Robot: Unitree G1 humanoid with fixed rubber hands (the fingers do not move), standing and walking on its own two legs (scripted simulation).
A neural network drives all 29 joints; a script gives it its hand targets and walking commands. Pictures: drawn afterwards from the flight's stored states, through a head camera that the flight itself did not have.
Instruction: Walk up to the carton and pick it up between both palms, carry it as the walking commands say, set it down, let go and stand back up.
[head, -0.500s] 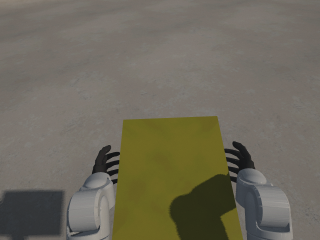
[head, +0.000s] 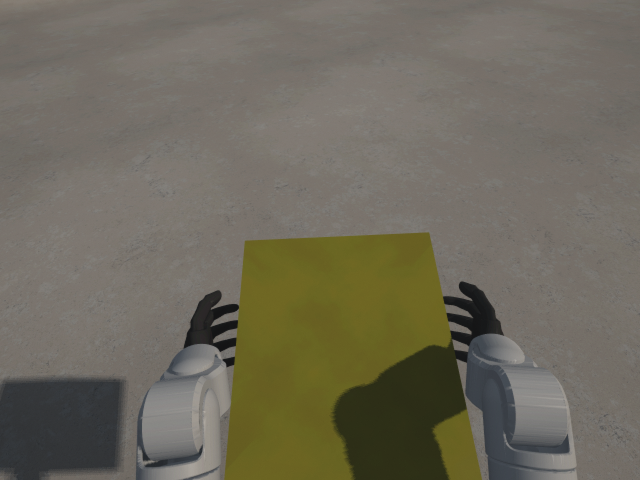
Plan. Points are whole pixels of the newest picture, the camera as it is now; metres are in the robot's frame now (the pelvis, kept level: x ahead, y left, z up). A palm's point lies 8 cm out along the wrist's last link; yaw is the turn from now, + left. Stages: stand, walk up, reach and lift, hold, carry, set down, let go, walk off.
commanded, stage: carry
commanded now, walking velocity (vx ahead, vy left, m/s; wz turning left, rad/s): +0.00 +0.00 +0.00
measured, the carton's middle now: (342, 362) +0.29 +0.00 +0.02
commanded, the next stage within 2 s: none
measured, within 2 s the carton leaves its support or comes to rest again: neither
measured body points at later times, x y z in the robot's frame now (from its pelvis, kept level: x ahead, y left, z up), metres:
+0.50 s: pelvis +0.00 +0.01 -0.01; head +0.00 +0.01 +0.44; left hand +0.23 +0.21 +0.07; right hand +0.28 -0.10 +0.07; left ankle +0.05 +0.15 -0.73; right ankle +0.03 -0.12 -0.73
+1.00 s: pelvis +0.00 +0.01 -0.01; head +0.02 +0.01 +0.44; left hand +0.17 +0.27 +0.09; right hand +0.31 -0.01 +0.08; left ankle +0.02 +0.13 -0.73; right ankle +0.03 -0.09 -0.72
